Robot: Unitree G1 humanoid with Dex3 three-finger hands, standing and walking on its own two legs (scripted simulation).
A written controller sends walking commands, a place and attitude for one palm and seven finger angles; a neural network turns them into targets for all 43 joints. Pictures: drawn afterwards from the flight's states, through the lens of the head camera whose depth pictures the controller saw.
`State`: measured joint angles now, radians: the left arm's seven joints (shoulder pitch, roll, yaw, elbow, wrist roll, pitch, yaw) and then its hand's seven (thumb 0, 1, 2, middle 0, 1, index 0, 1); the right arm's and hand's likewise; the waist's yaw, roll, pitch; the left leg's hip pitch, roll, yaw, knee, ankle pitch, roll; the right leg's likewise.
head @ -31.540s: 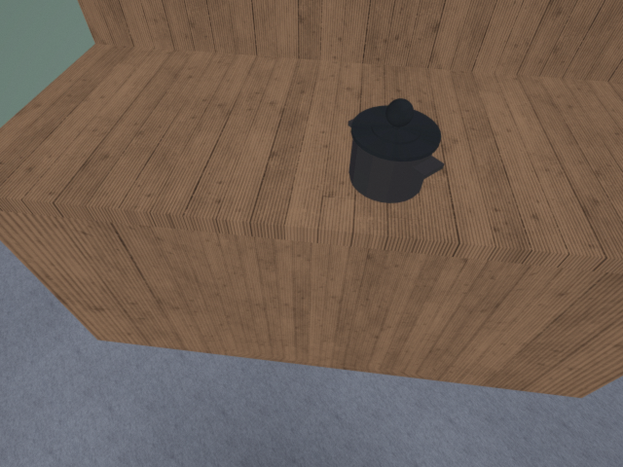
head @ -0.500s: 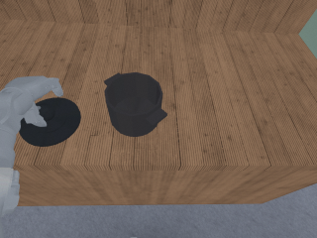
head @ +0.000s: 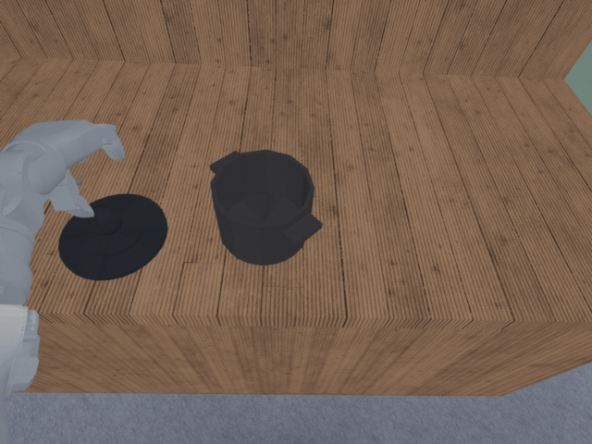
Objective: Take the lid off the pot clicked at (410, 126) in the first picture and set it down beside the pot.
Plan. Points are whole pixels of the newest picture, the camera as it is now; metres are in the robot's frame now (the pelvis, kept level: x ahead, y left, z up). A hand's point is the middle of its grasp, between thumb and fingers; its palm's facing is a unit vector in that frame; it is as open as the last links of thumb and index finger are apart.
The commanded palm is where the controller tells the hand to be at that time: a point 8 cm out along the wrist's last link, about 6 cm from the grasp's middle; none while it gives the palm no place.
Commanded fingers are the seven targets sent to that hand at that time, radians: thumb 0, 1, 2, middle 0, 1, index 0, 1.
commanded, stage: raise the empty hand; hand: left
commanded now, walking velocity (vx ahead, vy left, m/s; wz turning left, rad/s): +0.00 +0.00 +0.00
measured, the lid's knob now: (105, 219) +0.43 +0.29 +0.02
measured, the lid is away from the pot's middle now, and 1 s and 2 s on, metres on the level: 0.24 0.24 0.24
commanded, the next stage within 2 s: draw the hand back to the body in 0.74 s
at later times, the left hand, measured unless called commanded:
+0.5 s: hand (61, 147) +0.44 +0.30 +0.15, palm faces -0.31 -0.06 -0.95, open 11.0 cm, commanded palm +0.44 +0.29 +0.22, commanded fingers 0.00 -0.03 0.69 -0.36 -0.83 -0.36 -0.83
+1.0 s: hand (51, 140) +0.44 +0.30 +0.17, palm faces -0.30 -0.05 -0.95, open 11.0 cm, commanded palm +0.41 +0.29 +0.23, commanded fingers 0.00 -0.03 0.69 -0.36 -0.83 -0.36 -0.83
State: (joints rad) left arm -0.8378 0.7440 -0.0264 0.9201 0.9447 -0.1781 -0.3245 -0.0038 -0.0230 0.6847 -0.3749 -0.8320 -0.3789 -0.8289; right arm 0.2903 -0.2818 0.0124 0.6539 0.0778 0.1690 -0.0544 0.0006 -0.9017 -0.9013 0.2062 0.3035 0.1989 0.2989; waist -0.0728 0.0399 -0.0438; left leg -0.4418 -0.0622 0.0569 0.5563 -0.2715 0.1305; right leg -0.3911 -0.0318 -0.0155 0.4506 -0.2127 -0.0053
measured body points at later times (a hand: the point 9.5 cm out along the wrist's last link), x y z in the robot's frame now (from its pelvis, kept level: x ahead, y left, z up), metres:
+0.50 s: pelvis +0.00 -0.01 +0.01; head +0.05 +0.00 +0.45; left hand +0.45 +0.30 +0.21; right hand +0.08 -0.28 -0.11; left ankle +0.00 +0.03 -0.73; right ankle +0.00 -0.18 -0.73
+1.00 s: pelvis +0.00 -0.01 +0.01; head +0.06 -0.01 +0.45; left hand +0.45 +0.30 +0.22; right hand +0.09 -0.29 -0.11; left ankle +0.00 +0.03 -0.73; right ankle +0.00 -0.18 -0.73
